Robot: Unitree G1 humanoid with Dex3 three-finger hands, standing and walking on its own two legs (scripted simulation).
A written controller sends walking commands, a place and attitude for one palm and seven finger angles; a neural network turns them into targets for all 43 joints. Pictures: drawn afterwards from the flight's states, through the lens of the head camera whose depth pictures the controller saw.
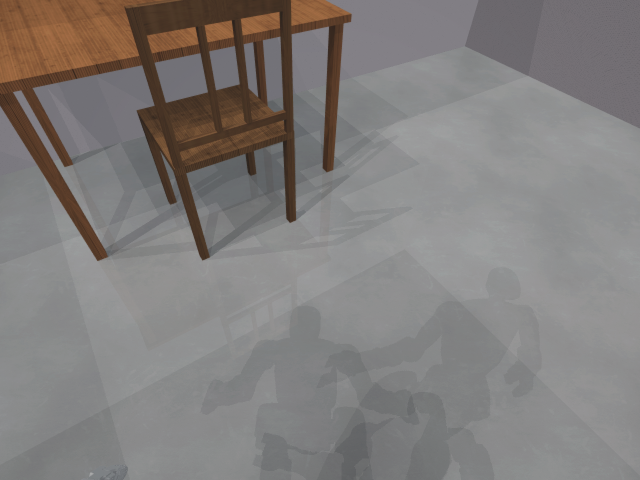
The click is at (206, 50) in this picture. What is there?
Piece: chair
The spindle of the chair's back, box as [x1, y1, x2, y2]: [196, 25, 222, 131]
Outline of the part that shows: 197,26 197,37 214,125 217,131 221,131 222,128 204,25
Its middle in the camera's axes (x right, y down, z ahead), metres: -0.33 -0.45 +1.13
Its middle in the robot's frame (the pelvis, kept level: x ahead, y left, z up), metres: +1.14 +0.38 -0.06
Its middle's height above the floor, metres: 0.70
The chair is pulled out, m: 0.00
